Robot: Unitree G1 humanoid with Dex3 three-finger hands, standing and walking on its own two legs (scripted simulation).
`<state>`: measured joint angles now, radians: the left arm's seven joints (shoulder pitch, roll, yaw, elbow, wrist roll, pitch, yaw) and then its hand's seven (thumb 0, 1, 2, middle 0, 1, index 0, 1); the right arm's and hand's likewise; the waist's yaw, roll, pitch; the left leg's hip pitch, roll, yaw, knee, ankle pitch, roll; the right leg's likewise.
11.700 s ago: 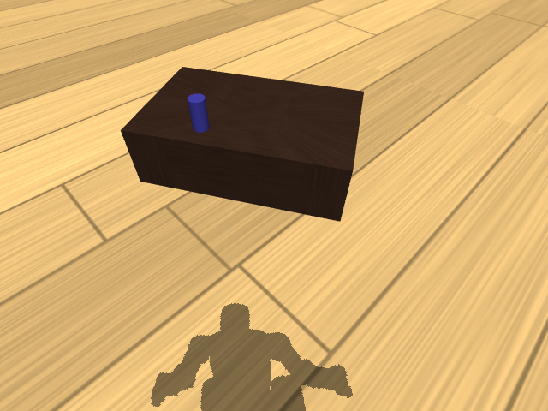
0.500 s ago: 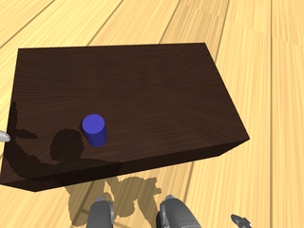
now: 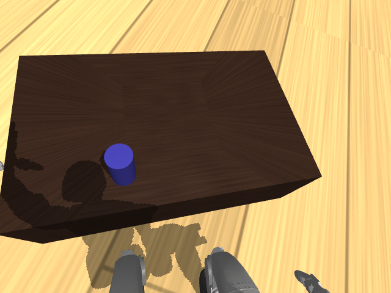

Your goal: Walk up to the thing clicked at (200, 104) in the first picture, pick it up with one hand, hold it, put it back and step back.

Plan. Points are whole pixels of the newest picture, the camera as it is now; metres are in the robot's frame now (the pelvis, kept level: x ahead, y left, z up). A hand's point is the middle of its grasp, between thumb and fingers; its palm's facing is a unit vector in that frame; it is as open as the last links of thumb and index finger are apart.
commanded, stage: go down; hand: left
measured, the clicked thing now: (121, 166) +0.47 +0.14 -0.27
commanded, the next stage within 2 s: none
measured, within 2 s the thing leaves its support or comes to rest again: neither
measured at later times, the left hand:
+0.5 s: hand out of the picture +0.42 +0.34 +0.03, palm faces +0.09 -1.00 -0.04, open 17.0 cm
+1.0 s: hand out of the picture +0.41 +0.35 +0.02, palm faces +0.08 -1.00 -0.03, open 17.0 cm
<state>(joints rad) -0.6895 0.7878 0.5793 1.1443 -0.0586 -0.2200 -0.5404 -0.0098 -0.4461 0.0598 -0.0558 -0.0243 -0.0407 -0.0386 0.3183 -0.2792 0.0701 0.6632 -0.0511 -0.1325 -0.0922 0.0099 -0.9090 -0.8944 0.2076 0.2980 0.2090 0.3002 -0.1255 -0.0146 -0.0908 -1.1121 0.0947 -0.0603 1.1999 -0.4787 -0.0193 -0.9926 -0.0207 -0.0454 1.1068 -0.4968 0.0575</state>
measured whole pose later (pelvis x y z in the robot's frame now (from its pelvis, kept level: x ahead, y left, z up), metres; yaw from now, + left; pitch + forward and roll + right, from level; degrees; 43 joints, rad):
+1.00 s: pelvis +0.00 +0.00 -0.01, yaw +0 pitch +23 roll -5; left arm -0.65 0.77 0.62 1.09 -0.13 -0.29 -0.61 -0.01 -0.41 0.05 -0.05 -0.04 -0.05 -0.04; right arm 0.28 -0.28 0.08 0.67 -0.05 -0.14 -0.10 0.01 -0.91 -0.89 0.21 0.30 0.21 0.30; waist -0.12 -0.02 -0.10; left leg -1.16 0.09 -0.07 1.25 -0.49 -0.02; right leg -1.04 -0.02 -0.05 1.16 -0.52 0.05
